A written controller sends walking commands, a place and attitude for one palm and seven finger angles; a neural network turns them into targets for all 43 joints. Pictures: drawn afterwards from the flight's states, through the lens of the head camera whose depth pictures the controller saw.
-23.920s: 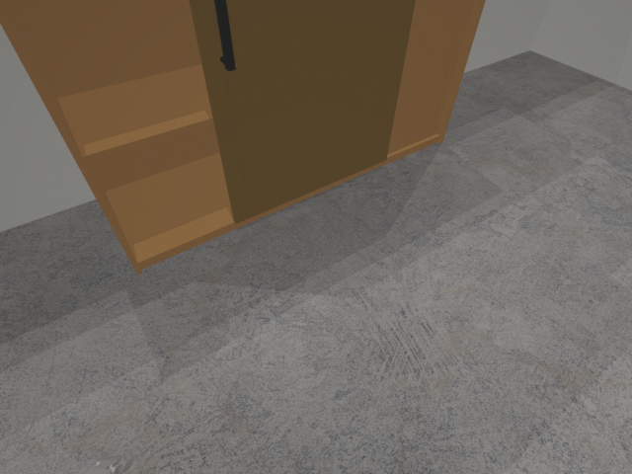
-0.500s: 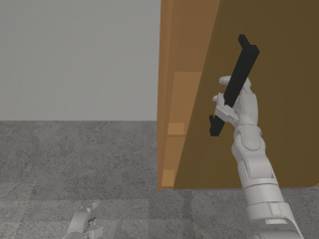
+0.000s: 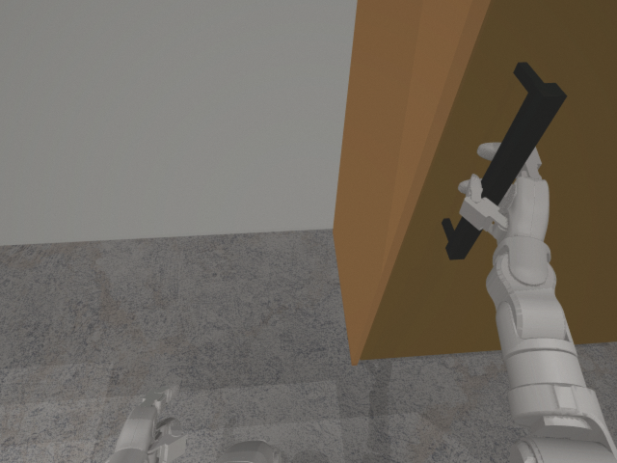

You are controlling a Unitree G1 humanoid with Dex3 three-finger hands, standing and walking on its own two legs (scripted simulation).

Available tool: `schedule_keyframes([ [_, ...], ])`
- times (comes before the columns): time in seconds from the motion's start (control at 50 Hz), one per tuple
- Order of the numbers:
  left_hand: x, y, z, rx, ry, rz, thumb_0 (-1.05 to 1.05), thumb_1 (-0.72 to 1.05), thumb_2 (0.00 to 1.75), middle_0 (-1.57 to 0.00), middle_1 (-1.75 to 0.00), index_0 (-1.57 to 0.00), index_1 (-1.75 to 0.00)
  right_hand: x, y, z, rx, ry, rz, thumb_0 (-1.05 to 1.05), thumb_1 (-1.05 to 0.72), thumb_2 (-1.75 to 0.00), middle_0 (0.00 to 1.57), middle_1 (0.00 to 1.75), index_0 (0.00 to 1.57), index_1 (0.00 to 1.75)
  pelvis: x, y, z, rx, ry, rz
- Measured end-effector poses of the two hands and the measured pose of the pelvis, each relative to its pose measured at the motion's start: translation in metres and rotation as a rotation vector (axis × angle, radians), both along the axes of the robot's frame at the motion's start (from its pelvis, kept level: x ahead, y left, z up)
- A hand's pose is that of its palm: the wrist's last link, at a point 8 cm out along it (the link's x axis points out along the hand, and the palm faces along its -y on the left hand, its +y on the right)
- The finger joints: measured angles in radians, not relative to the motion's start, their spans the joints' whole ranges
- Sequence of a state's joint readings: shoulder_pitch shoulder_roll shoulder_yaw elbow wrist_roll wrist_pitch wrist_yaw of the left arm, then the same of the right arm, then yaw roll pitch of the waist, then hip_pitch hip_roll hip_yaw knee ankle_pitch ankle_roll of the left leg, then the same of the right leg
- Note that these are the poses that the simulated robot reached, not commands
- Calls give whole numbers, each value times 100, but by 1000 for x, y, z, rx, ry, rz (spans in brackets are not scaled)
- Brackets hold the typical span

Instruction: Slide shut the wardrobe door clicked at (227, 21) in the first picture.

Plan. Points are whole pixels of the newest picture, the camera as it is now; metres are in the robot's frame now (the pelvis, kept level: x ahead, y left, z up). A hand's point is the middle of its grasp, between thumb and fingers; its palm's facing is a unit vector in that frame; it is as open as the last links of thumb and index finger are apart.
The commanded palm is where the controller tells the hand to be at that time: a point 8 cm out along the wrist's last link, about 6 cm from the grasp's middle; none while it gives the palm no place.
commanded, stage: step sideways, sliding the door along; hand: right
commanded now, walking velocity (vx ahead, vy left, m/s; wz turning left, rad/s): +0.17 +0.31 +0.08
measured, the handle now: (484, 178) +0.44 -0.24 +0.12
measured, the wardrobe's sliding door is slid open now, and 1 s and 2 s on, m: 0.00 0.00 0.00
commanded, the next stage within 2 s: stop walking and hold the door there in 0.04 s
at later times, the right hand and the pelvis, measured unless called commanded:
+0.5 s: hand (474, 202) +0.40 -0.21 +0.12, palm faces +0.52 +0.80 -0.31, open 6.5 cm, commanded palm +0.35 -0.25 +0.12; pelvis +0.05 +0.11 +0.01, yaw +6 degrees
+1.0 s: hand (475, 202) +0.39 -0.22 +0.12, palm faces +0.49 +0.81 -0.31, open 6.1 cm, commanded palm +0.35 -0.24 +0.12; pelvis +0.06 +0.09 +0.01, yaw +8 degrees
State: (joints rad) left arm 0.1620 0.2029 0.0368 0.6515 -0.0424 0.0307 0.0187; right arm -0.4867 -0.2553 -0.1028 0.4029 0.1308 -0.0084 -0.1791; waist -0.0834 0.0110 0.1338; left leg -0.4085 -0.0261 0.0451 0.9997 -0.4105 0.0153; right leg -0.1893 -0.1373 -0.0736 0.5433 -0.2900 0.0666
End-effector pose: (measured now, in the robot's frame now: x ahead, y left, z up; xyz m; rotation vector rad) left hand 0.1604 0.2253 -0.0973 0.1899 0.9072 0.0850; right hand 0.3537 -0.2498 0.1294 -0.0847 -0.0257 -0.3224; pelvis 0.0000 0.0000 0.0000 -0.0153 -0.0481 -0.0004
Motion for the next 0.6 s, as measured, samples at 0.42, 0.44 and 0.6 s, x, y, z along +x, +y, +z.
schedule_keyframes([
  [0.42, 24, 156, 15, 101, -87, 157, 1, 91, 90, -20, -30, -20, -30, -4, 3, 4, -231, 62, -237, -11, -57, -81, 44, 136, 30, 140, 48, 103, 2, 21, -2, 89],
  [0.44, 21, 162, 20, 111, -96, 173, 1, 91, 90, -19, -30, -19, -30, -4, 3, 4, -228, 65, -241, -11, -57, -81, 44, 137, 31, 140, 49, 104, 4, 15, 0, 96],
  [0.6, -6, 180, 34, 158, -118, 244, 1, 91, 90, -19, -30, -19, -30, -4, 3, 5, -224, 85, -240, -11, -58, -78, 43, 135, 33, 140, 47, 108, 9, 18, 32, 108],
])
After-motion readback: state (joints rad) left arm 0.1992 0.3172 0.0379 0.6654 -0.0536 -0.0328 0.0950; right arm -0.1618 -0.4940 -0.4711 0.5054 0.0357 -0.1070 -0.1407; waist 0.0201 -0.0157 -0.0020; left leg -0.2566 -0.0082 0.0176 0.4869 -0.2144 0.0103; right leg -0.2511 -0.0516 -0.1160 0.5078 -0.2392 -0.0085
